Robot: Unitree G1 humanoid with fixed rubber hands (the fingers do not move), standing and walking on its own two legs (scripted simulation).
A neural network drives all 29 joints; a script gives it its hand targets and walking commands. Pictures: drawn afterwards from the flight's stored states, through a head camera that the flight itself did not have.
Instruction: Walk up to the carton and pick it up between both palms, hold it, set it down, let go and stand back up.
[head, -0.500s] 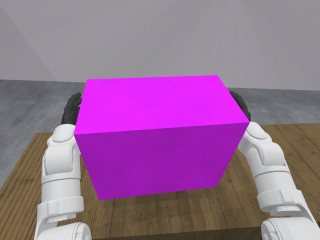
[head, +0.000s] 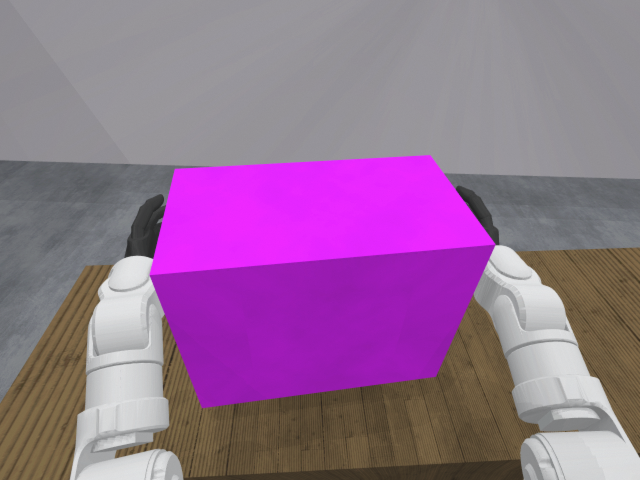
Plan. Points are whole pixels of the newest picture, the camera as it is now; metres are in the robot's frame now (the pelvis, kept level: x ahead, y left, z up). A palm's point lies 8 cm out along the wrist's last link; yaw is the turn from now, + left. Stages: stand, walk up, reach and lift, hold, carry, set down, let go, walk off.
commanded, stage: hold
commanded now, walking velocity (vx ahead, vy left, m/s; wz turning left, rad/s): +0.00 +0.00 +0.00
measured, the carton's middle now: (316, 281) +0.35 +0.01 +0.13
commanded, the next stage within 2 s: none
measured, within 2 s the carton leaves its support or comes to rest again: neither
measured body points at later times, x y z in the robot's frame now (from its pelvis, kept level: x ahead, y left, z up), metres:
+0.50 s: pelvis +0.00 +0.00 +0.00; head -0.05 +0.01 +0.45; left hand +0.37 +0.21 +0.18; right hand +0.37 -0.19 +0.17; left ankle +0.03 +0.13 -0.75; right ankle -0.02 -0.12 -0.75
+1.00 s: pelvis +0.00 +0.00 +0.00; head -0.05 +0.02 +0.45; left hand +0.37 +0.22 +0.18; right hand +0.37 -0.19 +0.17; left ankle +0.03 +0.13 -0.75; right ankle -0.02 -0.12 -0.75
